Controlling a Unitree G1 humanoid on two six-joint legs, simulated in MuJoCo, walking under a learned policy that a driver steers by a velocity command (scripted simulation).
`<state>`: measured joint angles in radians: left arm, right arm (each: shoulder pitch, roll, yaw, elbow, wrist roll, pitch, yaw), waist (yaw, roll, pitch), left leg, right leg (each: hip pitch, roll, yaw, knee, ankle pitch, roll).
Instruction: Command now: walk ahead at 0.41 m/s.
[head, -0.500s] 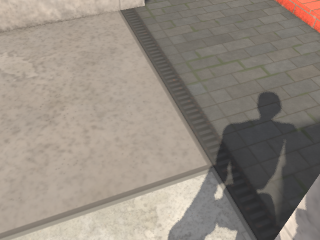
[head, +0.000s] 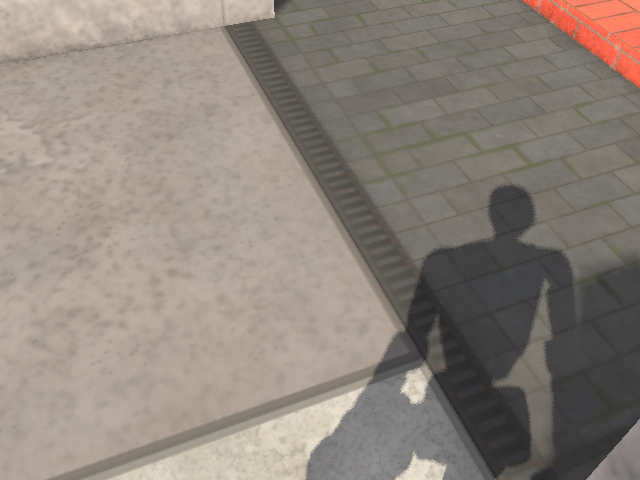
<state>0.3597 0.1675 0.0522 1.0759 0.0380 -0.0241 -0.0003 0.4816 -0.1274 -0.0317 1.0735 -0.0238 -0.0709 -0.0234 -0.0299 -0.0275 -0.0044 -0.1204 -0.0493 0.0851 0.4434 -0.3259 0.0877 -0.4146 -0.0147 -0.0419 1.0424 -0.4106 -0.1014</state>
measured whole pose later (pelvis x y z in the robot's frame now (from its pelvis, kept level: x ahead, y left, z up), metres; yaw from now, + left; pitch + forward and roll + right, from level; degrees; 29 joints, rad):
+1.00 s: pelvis +0.61 -0.06 +0.11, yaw -1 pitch +1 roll +1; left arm 0.44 0.17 0.05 0.98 0.00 -0.09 0.03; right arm 0.10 -0.19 -0.05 0.86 -0.04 -0.07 0.00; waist 0.02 -0.01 0.04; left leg -0.37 -0.08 0.13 0.53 -0.17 0.14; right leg -0.14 0.06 -0.04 0.94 -0.41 -0.10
